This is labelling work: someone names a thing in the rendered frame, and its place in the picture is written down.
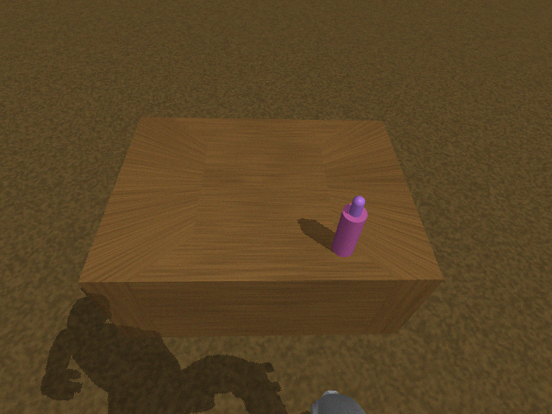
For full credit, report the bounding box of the bottle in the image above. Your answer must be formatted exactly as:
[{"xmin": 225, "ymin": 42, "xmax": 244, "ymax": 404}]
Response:
[{"xmin": 332, "ymin": 196, "xmax": 367, "ymax": 257}]

